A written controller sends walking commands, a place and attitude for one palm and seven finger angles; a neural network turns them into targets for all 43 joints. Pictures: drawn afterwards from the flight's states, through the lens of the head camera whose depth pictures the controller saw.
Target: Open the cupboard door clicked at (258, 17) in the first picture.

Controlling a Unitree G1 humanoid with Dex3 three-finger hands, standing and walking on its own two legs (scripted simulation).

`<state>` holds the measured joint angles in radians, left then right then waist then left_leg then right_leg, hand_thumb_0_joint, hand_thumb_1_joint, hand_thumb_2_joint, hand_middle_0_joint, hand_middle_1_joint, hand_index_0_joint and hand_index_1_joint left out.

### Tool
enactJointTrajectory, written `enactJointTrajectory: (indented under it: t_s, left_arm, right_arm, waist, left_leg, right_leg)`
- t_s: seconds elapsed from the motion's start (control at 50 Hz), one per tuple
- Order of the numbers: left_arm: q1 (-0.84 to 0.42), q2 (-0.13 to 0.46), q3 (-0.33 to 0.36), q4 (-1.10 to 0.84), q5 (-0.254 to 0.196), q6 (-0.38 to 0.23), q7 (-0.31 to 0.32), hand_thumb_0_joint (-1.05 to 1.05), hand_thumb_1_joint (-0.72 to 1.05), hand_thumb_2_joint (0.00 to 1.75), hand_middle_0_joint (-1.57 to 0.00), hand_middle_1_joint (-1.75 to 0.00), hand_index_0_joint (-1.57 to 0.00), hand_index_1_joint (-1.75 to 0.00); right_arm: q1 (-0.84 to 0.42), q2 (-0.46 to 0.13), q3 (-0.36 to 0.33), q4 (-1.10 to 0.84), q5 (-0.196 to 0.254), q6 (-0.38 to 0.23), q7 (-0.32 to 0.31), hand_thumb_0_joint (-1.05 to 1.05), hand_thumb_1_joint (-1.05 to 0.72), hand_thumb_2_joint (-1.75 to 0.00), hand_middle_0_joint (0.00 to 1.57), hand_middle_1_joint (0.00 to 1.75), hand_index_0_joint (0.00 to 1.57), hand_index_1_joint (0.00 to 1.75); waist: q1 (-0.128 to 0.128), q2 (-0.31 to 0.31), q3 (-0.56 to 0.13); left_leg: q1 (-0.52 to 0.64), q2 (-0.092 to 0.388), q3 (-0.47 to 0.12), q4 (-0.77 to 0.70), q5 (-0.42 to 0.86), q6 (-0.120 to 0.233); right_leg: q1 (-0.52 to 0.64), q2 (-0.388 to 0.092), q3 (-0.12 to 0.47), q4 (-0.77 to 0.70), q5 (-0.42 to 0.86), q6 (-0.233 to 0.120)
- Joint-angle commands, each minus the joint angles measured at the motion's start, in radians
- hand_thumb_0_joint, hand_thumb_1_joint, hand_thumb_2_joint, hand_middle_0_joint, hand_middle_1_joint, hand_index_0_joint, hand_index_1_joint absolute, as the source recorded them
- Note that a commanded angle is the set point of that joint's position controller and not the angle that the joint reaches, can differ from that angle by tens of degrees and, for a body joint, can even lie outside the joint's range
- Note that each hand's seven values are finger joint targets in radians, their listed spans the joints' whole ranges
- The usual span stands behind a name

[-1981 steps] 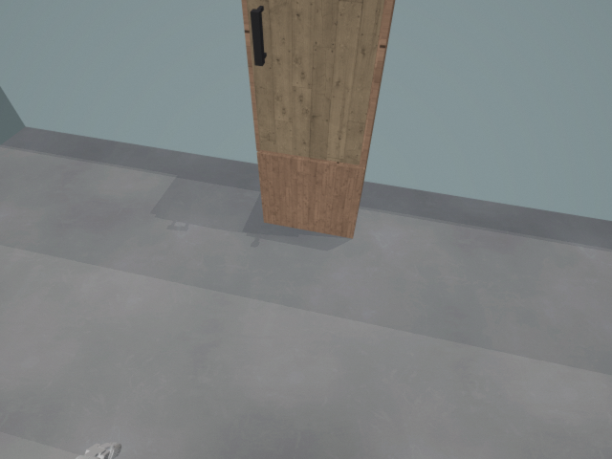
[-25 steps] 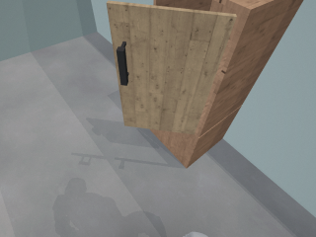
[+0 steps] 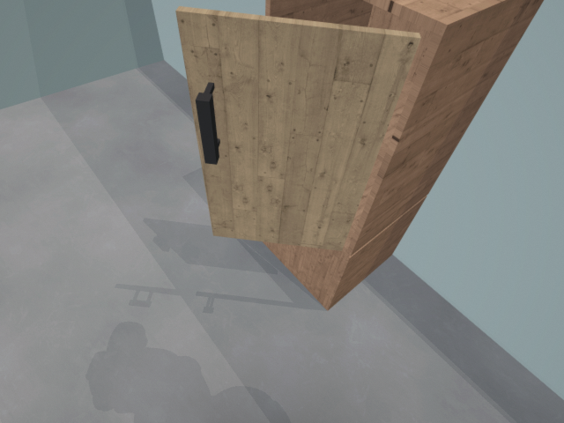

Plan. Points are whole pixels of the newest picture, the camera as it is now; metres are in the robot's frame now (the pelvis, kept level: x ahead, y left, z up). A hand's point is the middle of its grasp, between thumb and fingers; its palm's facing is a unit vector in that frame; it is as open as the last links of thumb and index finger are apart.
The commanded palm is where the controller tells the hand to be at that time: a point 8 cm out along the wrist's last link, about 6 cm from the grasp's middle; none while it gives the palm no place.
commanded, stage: come to a stop and stand still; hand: left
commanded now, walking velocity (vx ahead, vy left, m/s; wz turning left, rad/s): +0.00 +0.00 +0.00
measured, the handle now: (211, 124) +0.59 +0.17 +0.07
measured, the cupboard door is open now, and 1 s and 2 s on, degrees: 44 44 44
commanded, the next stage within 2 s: look again from close up in 0.70 s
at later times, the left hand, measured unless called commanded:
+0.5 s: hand out of the picture -0.01 +0.22 -0.15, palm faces +0.03 -0.95 -0.32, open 7.4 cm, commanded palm none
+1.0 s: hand out of the picture +0.02 +0.21 -0.15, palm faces +0.00 -0.96 -0.29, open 7.4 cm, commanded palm none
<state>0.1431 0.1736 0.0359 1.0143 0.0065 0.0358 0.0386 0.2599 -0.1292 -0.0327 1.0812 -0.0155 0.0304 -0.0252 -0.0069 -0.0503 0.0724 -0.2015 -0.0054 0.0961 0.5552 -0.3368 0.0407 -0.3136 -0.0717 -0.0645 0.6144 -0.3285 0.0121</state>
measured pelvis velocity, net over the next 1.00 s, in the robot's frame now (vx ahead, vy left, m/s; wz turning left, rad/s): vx -0.04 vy -0.02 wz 0.02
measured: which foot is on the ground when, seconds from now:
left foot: down 0.00-1.00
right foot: down 0.00-1.00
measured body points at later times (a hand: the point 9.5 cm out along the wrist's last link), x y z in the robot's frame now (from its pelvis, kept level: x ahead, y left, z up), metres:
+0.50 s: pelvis -0.05 -0.01 +0.00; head -0.07 -0.02 +0.45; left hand -0.02 +0.27 -0.13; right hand +0.02 -0.28 -0.14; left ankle -0.02 +0.09 -0.73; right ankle +0.01 -0.13 -0.73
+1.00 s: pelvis -0.04 -0.02 +0.01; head -0.05 -0.02 +0.46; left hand +0.02 +0.26 -0.13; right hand -0.03 -0.29 -0.14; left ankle -0.02 +0.09 -0.73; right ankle +0.01 -0.13 -0.73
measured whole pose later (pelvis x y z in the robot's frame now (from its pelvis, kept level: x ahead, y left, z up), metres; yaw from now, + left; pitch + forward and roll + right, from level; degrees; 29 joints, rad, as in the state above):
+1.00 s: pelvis -0.04 -0.02 +0.01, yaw +1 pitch -2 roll +0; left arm 0.21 0.27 0.00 1.05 0.01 -0.01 0.01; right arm 0.27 -0.28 -0.01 1.11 -0.01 -0.01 0.01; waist -0.02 0.00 0.01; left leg -0.18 0.00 0.07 0.41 -0.20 0.02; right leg -0.24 -0.04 -0.07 0.42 -0.15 0.00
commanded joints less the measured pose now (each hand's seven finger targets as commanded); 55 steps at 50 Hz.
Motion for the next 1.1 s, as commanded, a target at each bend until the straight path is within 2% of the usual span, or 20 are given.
enactJointTrajectory:
  t_s: [0.0, 0.02, 0.04, 0.08, 0.1, 0.14, 0.18, 0.22, 0.28, 0.32, 0.4, 0.46, 0.52, 0.54, 0.66, 0.76, 0.82, 0.88, 0.98, 1.08]
  left_arm:
    - [0.141, 0.094, 0.003, -0.126, 0.016, -0.028, 0.007, 0.0, 0.9, 0.9, -0.2, -0.3, -0.2, -0.3]
    - [0.158, 0.105, 0.012, -0.133, 0.013, -0.036, 0.008, 0.0, 0.9, 0.9, -0.2, -0.3, -0.2, -0.3]
    - [0.15, 0.116, 0.012, -0.144, 0.015, -0.035, 0.007, 0.0, 0.9, 0.9, -0.2, -0.3, -0.2, -0.3]
    - [0.15, 0.115, 0.013, -0.16, 0.019, -0.026, 0.002, 0.0, 0.9, 0.9, -0.2, -0.3, -0.2, -0.3]
    - [0.158, 0.114, 0.012, -0.167, 0.019, -0.024, 0.001, 0.0, 0.9, 0.9, -0.2, -0.3, -0.2, -0.3]
    - [0.165, 0.119, 0.012, -0.176, 0.02, -0.022, -0.002, 0.0, 0.9, 0.9, -0.2, -0.3, -0.2, -0.3]
    - [0.168, 0.141, 0.014, -0.177, 0.021, -0.027, -0.006, 0.0, 0.9, 0.9, -0.2, -0.3, -0.2, -0.3]
    - [0.16, 0.166, 0.018, -0.174, 0.022, -0.031, -0.009, 0.0, 0.9, 0.9, -0.2, -0.3, -0.2, -0.3]
    - [0.148, 0.2, 0.022, -0.169, 0.023, -0.043, -0.012, 0.0, 0.9, 0.9, -0.2, -0.3, -0.2, -0.3]
    - [0.139, 0.224, 0.026, -0.165, 0.023, -0.051, -0.015, 0.0, 0.9, 0.9, -0.2, -0.3, -0.2, -0.3]
    - [0.119, 0.267, 0.033, -0.15, 0.023, -0.058, -0.019, 0.0, 0.9, 0.9, -0.2, -0.3, -0.2, -0.3]
    - [0.109, 0.285, 0.034, -0.131, 0.022, -0.063, -0.02, 0.0, 0.9, 0.9, -0.2, -0.3, -0.2, -0.3]
    - [0.105, 0.295, 0.034, -0.109, 0.02, -0.062, -0.022, 0.0, 0.9, 0.9, -0.2, -0.3, -0.2, -0.3]
    - [0.099, 0.3, 0.033, -0.102, 0.019, -0.063, -0.023, 0.0, 0.9, 0.9, -0.2, -0.3, -0.2, -0.3]
    - [0.079, 0.308, 0.024, -0.066, 0.015, -0.067, -0.022, 0.0, 0.9, 0.9, -0.2, -0.3, -0.2, -0.3]
    - [0.068, 0.305, 0.014, -0.036, 0.013, -0.063, -0.021, 0.0, 0.9, 0.9, -0.2, -0.3, -0.2, -0.3]
    - [0.066, 0.295, 0.009, -0.023, 0.011, -0.063, -0.02, 0.0, 0.9, 0.9, -0.2, -0.3, -0.2, -0.3]
    - [0.062, 0.287, 0.003, -0.015, 0.01, -0.065, -0.017, 0.0, 0.9, 0.9, -0.2, -0.3, -0.2, -0.3]
    - [0.059, 0.266, -0.005, -0.002, 0.01, -0.069, -0.012, 0.0, 0.9, 0.9, -0.2, -0.3, -0.2, -0.3]
    - [0.063, 0.25, -0.009, 0.006, 0.01, -0.069, -0.009, 0.0, 0.9, 0.9, -0.2, -0.3, -0.2, -0.3]
  right_arm:
    - [0.008, -0.179, -0.047, -0.187, -0.017, -0.043, -0.012, 0.0, -0.9, -0.9, 0.2, 0.3, 0.2, 0.3]
    - [0.045, -0.161, -0.046, -0.199, -0.011, -0.047, -0.016, 0.0, -0.9, -0.9, 0.2, 0.3, 0.2, 0.3]
    - [0.058, -0.156, -0.048, -0.212, -0.007, -0.048, -0.019, 0.0, -0.9, -0.9, 0.2, 0.3, 0.2, 0.3]
    - [0.054, -0.168, -0.047, -0.232, -0.01, -0.041, -0.017, 0.0, -0.9, -0.9, 0.2, 0.3, 0.2, 0.3]
    - [0.049, -0.178, -0.05, -0.239, -0.011, -0.041, -0.016, 0.0, -0.9, -0.9, 0.2, 0.3, 0.2, 0.3]
    - [0.036, -0.194, -0.053, -0.249, -0.011, -0.041, -0.011, 0.0, -0.9, -0.9, 0.2, 0.3, 0.2, 0.3]
    - [0.012, -0.211, -0.053, -0.255, -0.011, -0.044, -0.004, 0.0, -0.9, -0.9, 0.2, 0.3, 0.2, 0.3]
    - [-0.01, -0.234, -0.056, -0.258, -0.01, -0.043, 0.001, 0.0, -0.9, -0.9, 0.2, 0.3, 0.2, 0.3]
    - [-0.026, -0.257, -0.057, -0.254, -0.009, -0.043, 0.009, 0.0, -0.9, -0.9, 0.2, 0.3, 0.2, 0.3]
    - [-0.027, -0.278, -0.058, -0.247, -0.008, -0.046, 0.012, 0.0, -0.9, -0.9, 0.2, 0.3, 0.2, 0.3]
    - [-0.031, -0.312, -0.057, -0.219, -0.009, -0.05, 0.017, 0.0, -0.9, -0.9, 0.2, 0.3, 0.2, 0.3]
    - [-0.021, -0.321, -0.054, -0.195, -0.009, -0.051, 0.02, 0.0, -0.9, -0.9, 0.2, 0.3, 0.2, 0.3]
    - [-0.016, -0.333, -0.049, -0.167, -0.01, -0.053, 0.021, 0.0, -0.9, -0.9, 0.2, 0.3, 0.2, 0.3]
    - [-0.014, -0.337, -0.047, -0.159, -0.01, -0.054, 0.021, 0.0, -0.9, -0.9, 0.2, 0.3, 0.2, 0.3]
    - [0.003, -0.34, -0.033, -0.103, -0.006, -0.06, 0.023, 0.0, -0.9, -0.9, 0.2, 0.3, 0.2, 0.3]
    - [-0.002, -0.348, -0.025, -0.071, -0.005, -0.06, 0.023, 0.0, -0.9, -0.9, 0.2, 0.3, 0.2, 0.3]
    - [-0.005, -0.346, -0.021, -0.054, -0.003, -0.062, 0.022, 0.0, -0.9, -0.9, 0.2, 0.3, 0.2, 0.3]
    - [-0.004, -0.332, -0.017, -0.042, 0.0, -0.063, 0.022, 0.0, -0.9, -0.9, 0.2, 0.3, 0.2, 0.3]
    - [-0.021, -0.319, -0.011, -0.027, 0.002, -0.065, 0.019, 0.0, -0.9, -0.9, 0.2, 0.3, 0.2, 0.3]
    - [-0.042, -0.306, -0.009, -0.019, 0.003, -0.062, 0.017, 0.0, -0.9, -0.9, 0.2, 0.3, 0.2, 0.3]
  waist:
    - [0.011, 0.218, -0.205]
    - [0.0, 0.185, -0.241]
    - [-0.013, 0.184, -0.205]
    - [-0.012, 0.115, -0.112]
    - [-0.008, 0.09, -0.092]
    - [-0.006, 0.081, -0.052]
    - [-0.002, 0.101, -0.037]
    - [0.0, 0.065, 0.003]
    - [-0.004, 0.044, 0.015]
    - [-0.007, 0.008, 0.005]
    - [-0.009, 0.02, 0.002]
    - [-0.012, 0.002, -0.016]
    - [-0.008, 0.031, -0.013]
    - [-0.008, 0.017, -0.01]
    - [-0.006, 0.031, -0.036]
    - [0.002, 0.058, -0.001]
    - [0.004, 0.064, -0.016]
    - [0.002, 0.042, -0.023]
    - [0.0, 0.046, -0.052]
    - [-0.002, 0.04, -0.045]
  left_leg:
    - [0.073, 0.168, -0.152, -0.008, 0.695, 0.021]
    - [0.067, 0.147, -0.134, 0.013, 0.681, 0.005]
    - [0.048, 0.136, -0.132, -0.012, 0.608, -0.003]
    - [-0.043, 0.138, -0.132, -0.041, 0.476, 0.005]
    - [-0.06, 0.139, -0.136, -0.053, 0.427, 0.011]
    - [-0.098, 0.145, -0.142, -0.094, 0.296, 0.019]
    - [-0.12, 0.141, -0.148, -0.131, 0.174, 0.025]
    - [-0.155, 0.136, -0.157, -0.166, 0.005, 0.025]
    - [-0.156, 0.115, -0.156, -0.191, -0.119, 0.023]
    - [-0.131, 0.105, -0.152, -0.185, -0.121, 0.024]
    - [-0.117, 0.103, -0.159, -0.208, -0.158, 0.025]
    - [-0.104, 0.098, -0.156, -0.204, -0.154, 0.022]
    - [-0.12, 0.098, -0.163, -0.22, -0.167, 0.019]
    - [-0.127, 0.098, -0.165, -0.221, -0.16, 0.017]
    - [-0.108, 0.102, -0.164, -0.229, -0.088, 0.005]
    - [-0.137, 0.116, -0.182, -0.274, -0.1, -0.001]
    - [-0.131, 0.118, -0.183, -0.288, -0.083, -0.004]
    - [-0.105, 0.117, -0.169, -0.278, -0.014, -0.008]
    - [-0.041, 0.124, -0.156, -0.268, 0.118, -0.012]
    - [-0.018, 0.125, -0.151, -0.275, 0.14, -0.016]
  right_leg:
    - [0.048, 0.01, 0.031, -0.045, 0.202, -0.04]
    - [0.095, -0.006, 0.049, -0.036, 0.312, -0.058]
    - [0.079, -0.015, 0.046, -0.022, 0.32, -0.064]
    - [0.054, 0.002, 0.042, -0.012, 0.272, -0.057]
    - [0.044, 0.006, 0.044, -0.013, 0.261, -0.054]
    - [0.027, 0.01, 0.05, -0.026, 0.199, -0.047]
    - [0.032, 0.009, 0.06, -0.049, 0.155, -0.047]
    - [0.019, 0.004, 0.082, -0.082, 0.107, -0.05]
    - [0.0, -0.01, 0.116, -0.137, 0.032, -0.059]
    - [-0.018, -0.022, 0.142, -0.176, -0.018, -0.063]
    - [-0.033, -0.035, 0.158, -0.229, -0.106, -0.063]
    - [-0.029, -0.05, 0.175, -0.268, -0.155, -0.064]
    - [-0.015, -0.054, 0.177, -0.282, -0.17, -0.061]
    - [-0.009, -0.058, 0.186, -0.29, -0.175, -0.063]
    - [0.044, -0.07, 0.189, -0.308, -0.13, -0.061]
    - [0.073, -0.062, 0.165, -0.301, -0.081, -0.052]
    - [0.103, -0.062, 0.152, -0.296, -0.036, -0.047]
    - [0.118, -0.067, 0.147, -0.301, 0.023, -0.045]
    - [0.145, -0.066, 0.127, -0.292, 0.153, -0.042]
    - [0.147, -0.062, 0.122, -0.296, 0.181, -0.038]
